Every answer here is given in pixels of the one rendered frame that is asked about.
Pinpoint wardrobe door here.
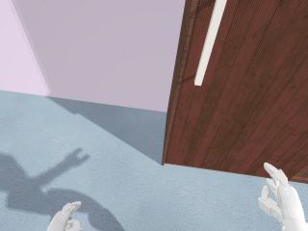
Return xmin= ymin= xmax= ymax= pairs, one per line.
xmin=295 ymin=166 xmax=308 ymax=178
xmin=165 ymin=0 xmax=308 ymax=180

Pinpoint robot right forearm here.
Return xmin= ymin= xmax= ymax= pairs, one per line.
xmin=281 ymin=218 xmax=308 ymax=231

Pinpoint handle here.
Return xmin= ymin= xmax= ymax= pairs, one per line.
xmin=194 ymin=0 xmax=227 ymax=86

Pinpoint right robot hand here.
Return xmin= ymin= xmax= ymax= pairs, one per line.
xmin=258 ymin=163 xmax=305 ymax=222

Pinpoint left robot hand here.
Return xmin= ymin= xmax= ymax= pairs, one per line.
xmin=46 ymin=201 xmax=83 ymax=231

